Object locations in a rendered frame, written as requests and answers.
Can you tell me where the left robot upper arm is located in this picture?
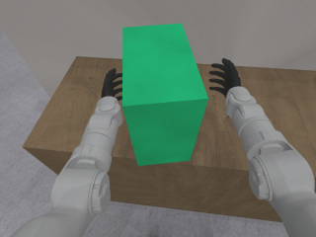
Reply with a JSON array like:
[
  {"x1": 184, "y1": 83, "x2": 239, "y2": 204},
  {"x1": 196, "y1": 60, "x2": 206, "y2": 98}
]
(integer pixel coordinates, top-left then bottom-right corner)
[{"x1": 10, "y1": 168, "x2": 111, "y2": 237}]

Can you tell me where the robot right hand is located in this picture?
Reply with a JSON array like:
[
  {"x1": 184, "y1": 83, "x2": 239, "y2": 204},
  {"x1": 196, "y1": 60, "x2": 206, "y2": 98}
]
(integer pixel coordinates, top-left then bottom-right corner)
[{"x1": 208, "y1": 58, "x2": 241, "y2": 98}]

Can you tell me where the pedestal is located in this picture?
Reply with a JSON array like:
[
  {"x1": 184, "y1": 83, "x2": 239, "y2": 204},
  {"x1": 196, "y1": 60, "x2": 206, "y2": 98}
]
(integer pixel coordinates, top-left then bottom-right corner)
[{"x1": 22, "y1": 56, "x2": 316, "y2": 222}]

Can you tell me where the robot left forearm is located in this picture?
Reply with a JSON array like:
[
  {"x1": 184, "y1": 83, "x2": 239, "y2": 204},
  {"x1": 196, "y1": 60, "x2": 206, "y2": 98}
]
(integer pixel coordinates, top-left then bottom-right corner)
[{"x1": 50, "y1": 96, "x2": 123, "y2": 206}]

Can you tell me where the carton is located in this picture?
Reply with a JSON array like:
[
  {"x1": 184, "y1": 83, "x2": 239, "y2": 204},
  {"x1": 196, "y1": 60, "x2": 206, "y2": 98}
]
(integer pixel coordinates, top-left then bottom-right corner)
[{"x1": 122, "y1": 23, "x2": 208, "y2": 166}]

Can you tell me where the right robot upper arm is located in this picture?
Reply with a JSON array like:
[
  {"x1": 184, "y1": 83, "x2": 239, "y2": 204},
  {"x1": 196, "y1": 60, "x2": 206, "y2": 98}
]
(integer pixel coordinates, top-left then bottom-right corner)
[{"x1": 248, "y1": 149, "x2": 316, "y2": 237}]

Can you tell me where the robot right forearm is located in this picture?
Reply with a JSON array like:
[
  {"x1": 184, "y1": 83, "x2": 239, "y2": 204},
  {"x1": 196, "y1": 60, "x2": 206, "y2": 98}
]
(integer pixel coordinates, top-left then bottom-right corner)
[{"x1": 225, "y1": 86, "x2": 315, "y2": 191}]

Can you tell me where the robot left hand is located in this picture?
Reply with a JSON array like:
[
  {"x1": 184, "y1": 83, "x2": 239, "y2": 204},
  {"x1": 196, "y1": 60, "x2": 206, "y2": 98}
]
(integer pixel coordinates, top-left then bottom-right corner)
[{"x1": 101, "y1": 68, "x2": 122, "y2": 101}]

